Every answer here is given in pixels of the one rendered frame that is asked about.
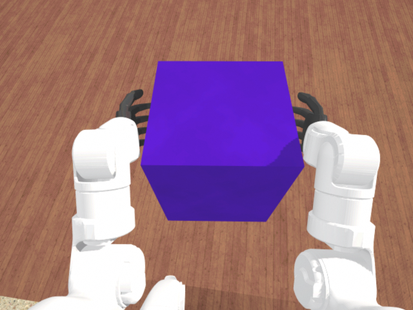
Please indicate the carton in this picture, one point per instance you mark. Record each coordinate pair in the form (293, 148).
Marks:
(221, 141)

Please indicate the right robot upper arm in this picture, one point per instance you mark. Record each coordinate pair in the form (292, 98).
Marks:
(325, 279)

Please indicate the left robot thigh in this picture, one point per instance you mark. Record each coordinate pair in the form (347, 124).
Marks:
(168, 294)

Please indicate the robot right forearm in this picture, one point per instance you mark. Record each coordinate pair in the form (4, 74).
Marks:
(346, 173)

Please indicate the robot left forearm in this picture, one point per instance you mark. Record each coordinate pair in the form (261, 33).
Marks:
(101, 164)

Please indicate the left robot upper arm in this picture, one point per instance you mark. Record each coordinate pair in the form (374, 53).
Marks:
(103, 277)

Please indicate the right robot hand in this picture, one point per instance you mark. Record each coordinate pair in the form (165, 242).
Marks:
(316, 114)

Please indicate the left robot hand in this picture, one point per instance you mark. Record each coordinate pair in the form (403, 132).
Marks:
(128, 111)

